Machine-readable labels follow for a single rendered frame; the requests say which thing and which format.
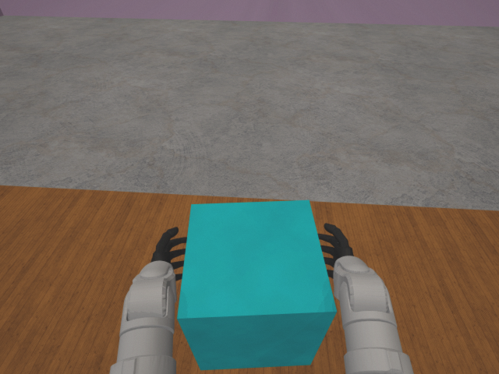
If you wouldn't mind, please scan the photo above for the robot left hand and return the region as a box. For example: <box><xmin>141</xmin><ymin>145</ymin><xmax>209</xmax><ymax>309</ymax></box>
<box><xmin>151</xmin><ymin>227</ymin><xmax>187</xmax><ymax>281</ymax></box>

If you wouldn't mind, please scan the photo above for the right robot forearm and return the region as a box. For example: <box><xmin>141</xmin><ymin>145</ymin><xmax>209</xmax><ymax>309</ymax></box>
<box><xmin>333</xmin><ymin>256</ymin><xmax>414</xmax><ymax>374</ymax></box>

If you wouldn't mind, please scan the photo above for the carton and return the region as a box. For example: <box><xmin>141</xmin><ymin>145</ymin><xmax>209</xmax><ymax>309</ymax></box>
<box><xmin>177</xmin><ymin>200</ymin><xmax>337</xmax><ymax>370</ymax></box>

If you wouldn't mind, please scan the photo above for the left robot forearm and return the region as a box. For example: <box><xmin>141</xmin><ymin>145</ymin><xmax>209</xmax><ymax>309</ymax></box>
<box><xmin>109</xmin><ymin>261</ymin><xmax>177</xmax><ymax>374</ymax></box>

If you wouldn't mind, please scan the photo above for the robot right hand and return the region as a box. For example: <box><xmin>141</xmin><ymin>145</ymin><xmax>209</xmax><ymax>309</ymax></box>
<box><xmin>318</xmin><ymin>223</ymin><xmax>354</xmax><ymax>278</ymax></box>

